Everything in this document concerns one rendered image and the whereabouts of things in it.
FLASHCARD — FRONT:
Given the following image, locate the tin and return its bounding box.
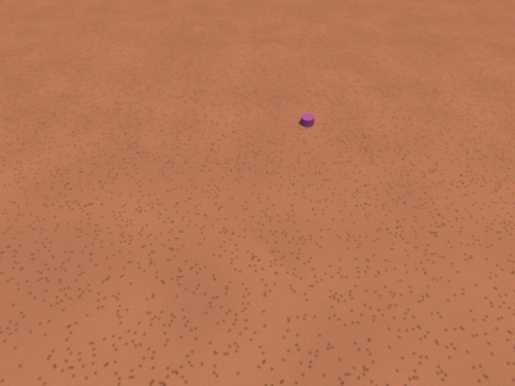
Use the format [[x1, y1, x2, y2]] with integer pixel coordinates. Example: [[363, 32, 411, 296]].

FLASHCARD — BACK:
[[300, 113, 315, 127]]

